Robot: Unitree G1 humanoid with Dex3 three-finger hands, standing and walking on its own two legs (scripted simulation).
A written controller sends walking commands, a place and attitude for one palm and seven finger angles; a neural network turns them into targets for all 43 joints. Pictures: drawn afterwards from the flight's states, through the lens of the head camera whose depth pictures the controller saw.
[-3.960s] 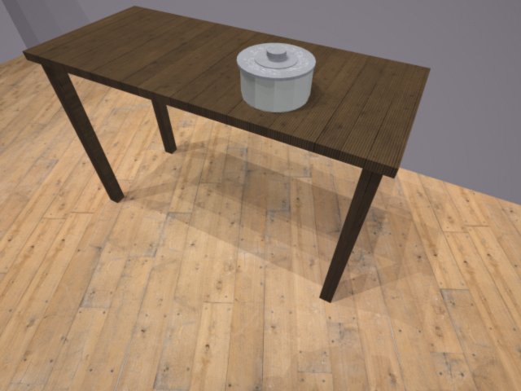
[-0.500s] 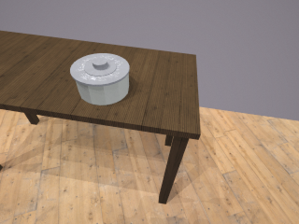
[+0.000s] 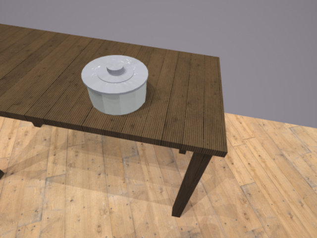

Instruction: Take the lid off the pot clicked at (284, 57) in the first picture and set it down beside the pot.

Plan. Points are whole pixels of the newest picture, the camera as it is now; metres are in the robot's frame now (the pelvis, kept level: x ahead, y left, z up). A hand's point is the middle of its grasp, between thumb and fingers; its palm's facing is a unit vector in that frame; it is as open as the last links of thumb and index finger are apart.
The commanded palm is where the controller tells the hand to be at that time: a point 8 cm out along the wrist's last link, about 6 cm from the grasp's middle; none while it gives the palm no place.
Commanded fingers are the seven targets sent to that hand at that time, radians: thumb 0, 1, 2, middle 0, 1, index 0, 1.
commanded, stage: look again from close up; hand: left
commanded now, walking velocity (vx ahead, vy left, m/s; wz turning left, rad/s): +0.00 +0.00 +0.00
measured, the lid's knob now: (115, 67) +0.57 +0.19 +0.13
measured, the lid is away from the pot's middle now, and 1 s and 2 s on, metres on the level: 0.00 0.00 0.00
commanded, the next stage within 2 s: lift the closed hand beside the body in 0.60 s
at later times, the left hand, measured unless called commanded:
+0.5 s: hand out of the picture +0.04 +0.19 -0.18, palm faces +0.02 -0.98 -0.18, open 7.4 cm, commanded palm none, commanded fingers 0.00 0.90 0.90 -0.20 -0.30 -0.20 -0.30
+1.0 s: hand (81, 226) +0.15 +0.19 -0.04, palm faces +0.16 -0.95 -0.28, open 5.6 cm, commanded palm +0.10 +0.25 -0.01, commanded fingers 0.00 0.90 0.90 -0.90 -1.07 -0.90 -1.07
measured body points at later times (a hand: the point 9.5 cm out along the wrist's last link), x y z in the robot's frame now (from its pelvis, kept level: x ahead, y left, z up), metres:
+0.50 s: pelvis +0.02 +0.02 +0.00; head +0.04 +0.04 +0.45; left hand +0.04 +0.25 -0.17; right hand +0.02 -0.21 -0.15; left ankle -0.02 +0.07 -0.74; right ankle -0.01 -0.12 -0.74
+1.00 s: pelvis +0.00 -0.01 +0.00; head -0.01 -0.01 +0.45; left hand +0.14 +0.24 -0.02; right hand +0.19 -0.24 -0.08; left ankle -0.02 +0.07 -0.74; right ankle -0.01 -0.12 -0.74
